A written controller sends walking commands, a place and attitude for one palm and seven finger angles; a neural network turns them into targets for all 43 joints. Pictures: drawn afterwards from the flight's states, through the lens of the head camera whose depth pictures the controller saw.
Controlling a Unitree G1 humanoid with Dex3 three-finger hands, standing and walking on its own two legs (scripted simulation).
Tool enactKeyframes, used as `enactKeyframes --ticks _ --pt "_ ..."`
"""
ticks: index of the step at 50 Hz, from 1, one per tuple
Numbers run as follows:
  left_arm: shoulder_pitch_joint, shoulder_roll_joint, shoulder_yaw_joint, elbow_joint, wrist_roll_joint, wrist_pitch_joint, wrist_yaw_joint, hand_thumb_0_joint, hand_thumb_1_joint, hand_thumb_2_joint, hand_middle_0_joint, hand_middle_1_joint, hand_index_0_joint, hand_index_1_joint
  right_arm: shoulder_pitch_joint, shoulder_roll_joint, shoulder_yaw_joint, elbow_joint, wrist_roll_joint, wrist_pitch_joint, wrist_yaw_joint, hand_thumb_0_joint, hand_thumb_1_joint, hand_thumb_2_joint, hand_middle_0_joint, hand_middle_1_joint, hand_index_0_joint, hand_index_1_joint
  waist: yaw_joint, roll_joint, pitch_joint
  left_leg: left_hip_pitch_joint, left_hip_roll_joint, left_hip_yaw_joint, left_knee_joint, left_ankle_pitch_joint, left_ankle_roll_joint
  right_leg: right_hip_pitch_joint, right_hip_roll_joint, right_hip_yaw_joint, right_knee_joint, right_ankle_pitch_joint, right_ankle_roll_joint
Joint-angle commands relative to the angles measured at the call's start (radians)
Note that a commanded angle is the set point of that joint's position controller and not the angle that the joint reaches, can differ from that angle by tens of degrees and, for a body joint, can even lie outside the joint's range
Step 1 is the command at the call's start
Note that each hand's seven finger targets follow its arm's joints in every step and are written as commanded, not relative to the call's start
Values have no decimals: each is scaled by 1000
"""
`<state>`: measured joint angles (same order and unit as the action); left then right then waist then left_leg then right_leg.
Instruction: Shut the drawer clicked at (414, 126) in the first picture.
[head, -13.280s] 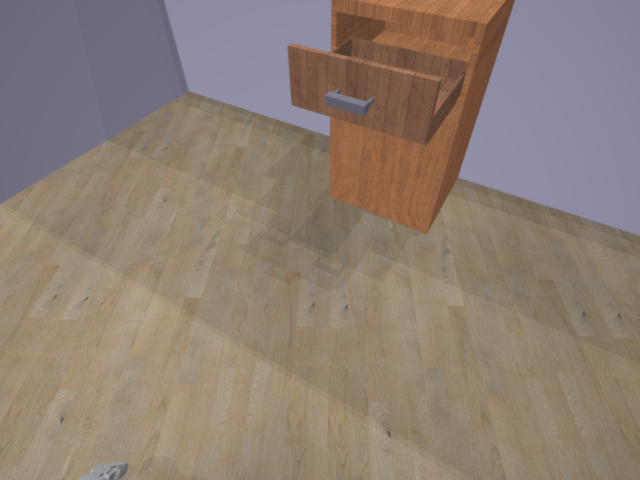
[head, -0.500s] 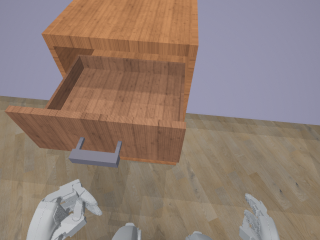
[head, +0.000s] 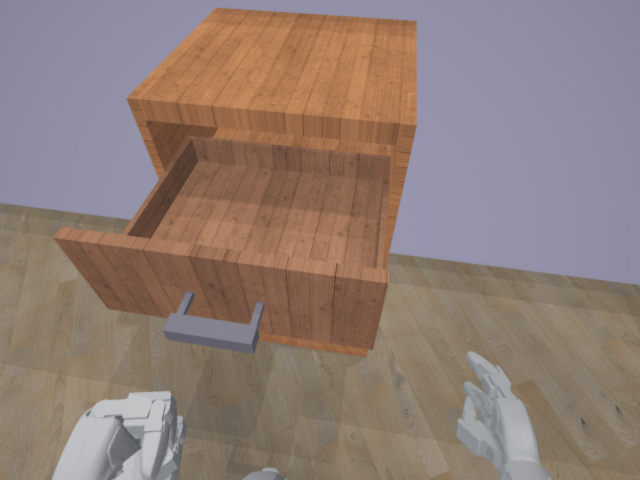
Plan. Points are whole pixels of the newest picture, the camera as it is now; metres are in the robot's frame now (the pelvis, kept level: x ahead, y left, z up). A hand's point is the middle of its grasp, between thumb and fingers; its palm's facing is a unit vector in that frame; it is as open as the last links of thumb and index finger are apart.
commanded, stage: raise the hand and make a fist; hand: left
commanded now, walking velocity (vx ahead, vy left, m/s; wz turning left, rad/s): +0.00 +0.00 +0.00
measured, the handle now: (217, 318) +0.32 +0.18 +0.00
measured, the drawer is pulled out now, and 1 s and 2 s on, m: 0.28 0.28 0.28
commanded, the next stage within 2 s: bring the fist close to the handle in 0.46 s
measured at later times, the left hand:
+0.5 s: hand (175, 448) +0.14 +0.15 +0.10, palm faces -0.04 -1.00 -0.08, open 3.3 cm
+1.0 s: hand (195, 434) +0.16 +0.14 +0.06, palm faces -0.07 -1.00 -0.04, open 3.3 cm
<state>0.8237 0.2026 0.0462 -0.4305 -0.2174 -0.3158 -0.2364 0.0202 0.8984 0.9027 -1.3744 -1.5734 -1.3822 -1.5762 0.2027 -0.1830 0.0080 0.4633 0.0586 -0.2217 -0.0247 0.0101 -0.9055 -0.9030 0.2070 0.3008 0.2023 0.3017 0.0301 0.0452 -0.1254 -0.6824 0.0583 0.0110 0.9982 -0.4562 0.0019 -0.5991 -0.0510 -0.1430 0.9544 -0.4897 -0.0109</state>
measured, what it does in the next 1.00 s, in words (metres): stands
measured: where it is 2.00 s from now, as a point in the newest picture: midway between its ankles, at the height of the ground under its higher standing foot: outside the picture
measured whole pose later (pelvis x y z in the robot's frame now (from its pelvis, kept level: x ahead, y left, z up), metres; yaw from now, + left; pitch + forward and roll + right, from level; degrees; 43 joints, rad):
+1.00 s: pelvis +0.00 -0.01 -0.01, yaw +0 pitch +10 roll -2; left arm 0.67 0.19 0.08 -0.23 -0.23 -0.38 -0.27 0.02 0.90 0.90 -1.40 -1.60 -1.40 -1.60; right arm 0.20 -0.21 -0.02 0.53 0.04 -0.24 -0.04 0.01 -0.91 -0.90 0.21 0.30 0.20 0.30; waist 0.00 0.04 -0.11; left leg -0.74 0.06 0.00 1.03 -0.46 -0.01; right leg -0.67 -0.05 -0.14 1.00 -0.51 -0.03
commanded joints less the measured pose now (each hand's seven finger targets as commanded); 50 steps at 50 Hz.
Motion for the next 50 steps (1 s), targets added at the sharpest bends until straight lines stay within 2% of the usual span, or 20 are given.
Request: enactKeyframes --ticks 1,6,10,12,13,19,22,25,27,28,29,33,38,40,41,42,45,46,47,50 --pt "76 85 76 -216 -21 -48 -4 0 900 900 -1400 -1600 -1400 -1600 -91 -115 -60 -175 11 -68 -13 0 -900 -900 200 300 200 300 -6 -13 -68 121 -44 -34 -181 197 27 49 51 55 -166 184 -6" --pt "46 79 73 -193 -30 -43 -6 0 900 900 -1400 -1600 -1400 -1600 -98 -119 -55 -169 15 -78 -23 0 -900 -900 200 300 200 300 -17 -36 -5 100 -48 -34 -188 133 25 35 48 77 -206 105 -4" --pt "69 89 97 -194 -39 -58 -12 0 900 900 -1400 -1600 -1400 -1600 -86 -116 -59 -163 16 -89 -25 0 -900 -900 200 300 200 300 -8 -40 -45 111 -51 -26 -182 151 24 56 41 89 -212 119 -3" --pt "51 85 93 -193 -40 -64 -12 0 900 900 -1400 -1600 -1400 -1600 -86 -117 -57 -156 15 -92 -26 0 -900 -900 200 300 200 300 -12 -16 -37 117 -52 -24 -182 157 25 57 40 93 -217 125 -5" --pt "50 103 118 -179 -41 -68 -12 0 900 900 -1400 -1600 -1400 -1600 -85 -115 -62 -148 16 -93 -28 0 -900 -900 200 300 200 300 -10 -31 -37 117 -49 -24 -180 167 24 61 40 94 -217 137 -5" --pt "52 93 109 -168 -47 -78 -19 0 900 900 -1400 -1600 -1400 -1600 -86 -117 -63 -140 16 -110 -26 0 -900 -900 200 300 200 300 -9 -12 -40 123 -52 -20 -178 178 25 65 37 102 -223 152 -3" --pt "67 106 140 -133 -50 -74 -22 0 900 900 -1400 -1600 -1400 -1600 -91 -115 -66 -131 16 -108 -32 0 -900 -900 200 300 200 300 -3 -56 -41 113 -54 -20 -175 194 23 88 33 117 -231 177 -1" --pt "57 88 116 -157 -54 -78 -35 0 900 900 -1400 -1600 -1400 -1600 -95 -116 -64 -136 17 -112 -29 0 -900 -900 200 300 200 300 -5 -14 -42 131 -55 -15 -182 203 25 84 34 104 -224 195 -1" --pt "64 100 140 -133 -61 -77 -36 0 900 900 -1400 -1600 -1400 -1600 -91 -114 -66 -125 16 -114 -31 0 -900 -900 200 300 200 300 -6 -58 -48 129 -55 -19 -179 214 24 96 35 110 -230 214 1" --pt "74 110 152 -135 -60 -80 -38 0 900 900 -1400 -1600 -1400 -1600 -92 -117 -68 -124 17 -113 -32 0 -900 -900 200 300 200 300 0 -47 -52 130 -54 -18 -180 220 24 99 37 108 -226 221 -1" --pt "57 84 120 -129 -60 -83 -44 0 900 900 -1400 -1600 -1400 -1600 -93 -118 -64 -124 13 -114 -31 0 -900 -900 200 300 200 300 -10 -46 -42 129 -57 -17 -177 222 25 90 36 108 -223 227 1" --pt "17 70 105 -71 -58 -105 -56 0 900 900 -1400 -1600 -1400 -1600 -89 -126 -69 -113 7 -112 -27 0 -900 -900 200 300 200 300 -25 -66 -14 98 -59 -22 -161 200 23 53 38 108 -217 205 4" --pt "-51 100 129 -61 -47 -143 -53 0 900 900 -1400 -1600 -1400 -1600 -79 -130 -74 -104 0 -99 -27 0 -900 -900 200 300 200 300 -32 -35 -60 84 -59 -20 -133 188 24 28 37 114 -192 169 -1" --pt "-78 84 115 -49 -50 -152 -57 0 900 900 -1400 -1600 -1400 -1600 -77 -131 -72 -104 -2 -96 -26 0 -900 -900 200 300 200 300 -37 -35 -70 78 -59 -21 -125 187 24 18 37 110 -181 168 -1" --pt "-75 93 127 -36 -44 -150 -52 0 900 900 -1400 -1600 -1400 -1600 -84 -133 -74 -100 -3 -92 -26 0 -900 -900 200 300 200 300 -30 -23 -75 75 -58 -22 -124 190 25 17 40 105 -174 168 -5" --pt "-81 63 95 -33 -46 -150 -55 0 900 900 -1400 -1600 -1400 -1600 -81 -133 -71 -104 -4 -90 -23 0 -900 -900 200 300 200 300 -37 -9 -76 78 -59 -23 -122 194 25 6 40 96 -162 180 -4" --pt "-107 68 91 -16 -41 -141 -48 0 900 900 -1400 -1600 -1400 -1600 -79 -136 -75 -107 -7 -81 -21 0 -900 -900 200 300 200 300 -39 -18 -97 63 -57 -25 -110 192 25 -8 39 94 -145 183 -1" --pt "-94 80 105 3 -33 -134 -41 0 900 900 -1400 -1600 -1400 -1600 -87 -137 -77 -106 -8 -76 -21 0 -900 -900 200 300 200 300 -29 -33 -110 56 -55 -26 -109 202 25 1 42 92 -136 190 -3" --pt "-89 60 82 6 -31 -130 -39 0 900 900 -1400 -1600 -1400 -1600 -84 -136 -75 -112 -8 -71 -19 0 -900 -900 200 300 200 300 -34 -23 -109 50 -57 -25 -107 195 25 -9 40 89 -131 187 -2" --pt "-145 75 94 14 -23 -129 -20 0 900 900 -1400 -1600 -1400 -1600 -80 -138 -77 -114 -11 -56 -21 0 -900 -900 200 300 200 300 -36 -31 -103 28 -54 -28 -99 169 22 -37 42 83 -113 150 -3"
